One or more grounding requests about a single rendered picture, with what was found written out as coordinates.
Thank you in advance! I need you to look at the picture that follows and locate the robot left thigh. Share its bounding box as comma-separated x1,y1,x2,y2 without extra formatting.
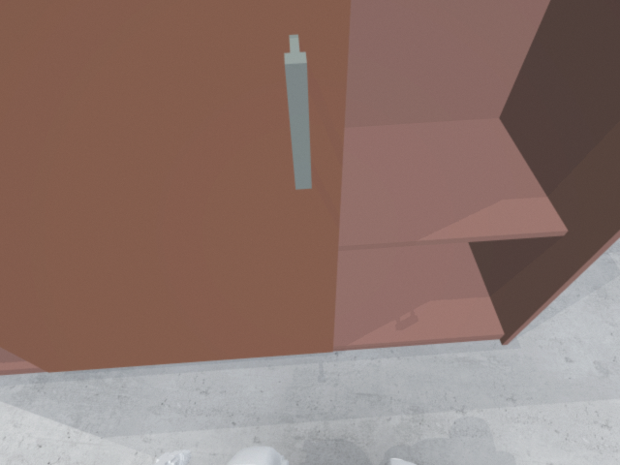
226,446,289,465

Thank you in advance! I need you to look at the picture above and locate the handle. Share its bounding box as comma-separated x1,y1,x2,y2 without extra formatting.
284,35,312,190

